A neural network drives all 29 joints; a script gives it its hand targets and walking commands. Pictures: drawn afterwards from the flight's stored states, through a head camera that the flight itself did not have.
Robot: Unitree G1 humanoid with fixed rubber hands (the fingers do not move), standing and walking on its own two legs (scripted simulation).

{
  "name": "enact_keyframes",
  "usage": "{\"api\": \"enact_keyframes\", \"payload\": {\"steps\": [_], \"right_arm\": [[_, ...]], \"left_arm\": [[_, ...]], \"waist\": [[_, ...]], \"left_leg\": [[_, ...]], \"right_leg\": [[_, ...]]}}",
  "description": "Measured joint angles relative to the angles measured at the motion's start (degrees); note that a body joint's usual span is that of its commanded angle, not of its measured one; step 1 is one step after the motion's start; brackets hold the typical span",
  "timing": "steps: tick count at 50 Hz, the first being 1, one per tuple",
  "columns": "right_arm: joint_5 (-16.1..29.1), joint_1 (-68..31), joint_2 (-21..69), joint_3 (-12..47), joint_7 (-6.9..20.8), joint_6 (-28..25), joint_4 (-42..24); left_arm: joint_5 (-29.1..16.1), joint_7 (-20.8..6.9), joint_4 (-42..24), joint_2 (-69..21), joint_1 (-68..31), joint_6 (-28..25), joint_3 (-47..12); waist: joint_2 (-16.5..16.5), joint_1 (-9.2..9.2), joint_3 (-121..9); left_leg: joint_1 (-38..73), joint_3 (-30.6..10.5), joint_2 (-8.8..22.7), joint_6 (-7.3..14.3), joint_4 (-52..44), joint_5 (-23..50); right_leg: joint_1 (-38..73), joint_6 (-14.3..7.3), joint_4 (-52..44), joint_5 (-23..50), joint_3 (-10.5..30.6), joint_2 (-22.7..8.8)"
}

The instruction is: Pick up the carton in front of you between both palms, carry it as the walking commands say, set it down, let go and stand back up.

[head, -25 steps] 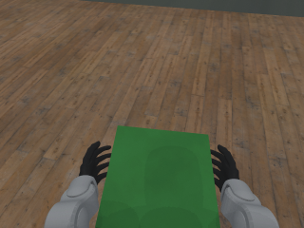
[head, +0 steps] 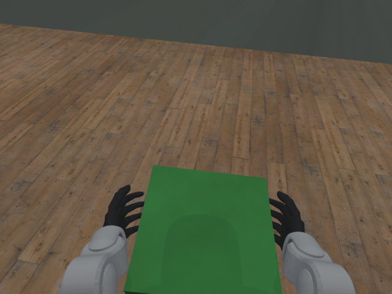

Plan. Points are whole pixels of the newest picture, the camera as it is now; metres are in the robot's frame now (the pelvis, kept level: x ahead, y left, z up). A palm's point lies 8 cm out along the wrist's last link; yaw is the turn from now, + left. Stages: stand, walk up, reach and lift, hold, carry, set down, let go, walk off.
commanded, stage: carry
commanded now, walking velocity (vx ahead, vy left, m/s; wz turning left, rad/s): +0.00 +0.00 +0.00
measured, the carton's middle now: (199, 248) +0.24 +0.00 +0.01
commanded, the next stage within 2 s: hold in 1.36 s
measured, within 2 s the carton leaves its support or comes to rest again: neither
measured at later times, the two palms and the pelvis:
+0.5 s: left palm (121, 244) +0.22 +0.14 +0.07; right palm (291, 250) +0.22 -0.16 +0.06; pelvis -0.02 -0.01 +0.00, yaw +0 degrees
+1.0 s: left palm (128, 245) +0.23 +0.14 +0.03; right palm (285, 251) +0.23 -0.16 +0.03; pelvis -0.06 -0.01 +0.00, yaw +0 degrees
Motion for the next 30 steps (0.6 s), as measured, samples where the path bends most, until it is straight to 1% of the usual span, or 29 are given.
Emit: {"api": "enact_keyframes", "payload": {"steps": [8, 13, 16, 21, 30], "right_arm": [[-0.2, 0.5, 0.0, 0.3, 0.0, 0.0, -0.7], [-1.1, -0.1, 0.0, 0.3, 0.6, 0.0, 1.0], [-1.8, -0.8, -0.1, 0.1, 1.2, -0.4, 3.4], [-3.4, -2.1, -0.3, -0.3, 2.0, -2.1, 9.0], [-6.3, -6.6, -0.5, -1.5, 3.7, -8.8, 19.5]], "left_arm": [[-0.3, 0.0, -0.5, -0.1, 0.8, -0.5, -0.1], [0.4, -0.1, 1.1, 0.0, 0.4, -0.5, -0.1], [1.3, -0.4, 3.3, 0.0, -0.1, -0.8, -0.1], [3.1, -1.5, 8.7, 0.2, -1.3, -2.6, 0.1], [5.9, -3.6, 18.8, 0.4, -5.3, -9.5, 1.3]], "waist": [[0.8, 0.12, -0.3], [0.6, 0.24, -0.6], [0.5, 0.24, -0.4], [0.5, 0.13, 0.2], [0.7, 0.15, 1.3]], "left_leg": [[0.5, 0.0, 0.3, -0.4, 0.5, -0.4], [0.4, -0.1, 0.4, -0.4, 1.0, -1.4], [0.1, 0.0, 0.5, -0.3, 1.9, -1.6], [0.3, -0.1, 0.7, -0.3, 1.6, -0.6], [-0.3, -0.2, 0.9, -0.1, 0.0, 2.1]], "right_leg": [[1.0, 0.0, -0.7, 0.3, 0.0, 0.3], [1.3, -0.4, -0.8, -1.2, -0.1, 0.4], [1.3, -0.9, -0.7, -2.1, 0.0, 0.4], [1.2, -1.1, -0.2, -1.4, 0.0, 0.6], [0.1, -1.7, -0.5, 0.5, -0.1, 0.9]]}}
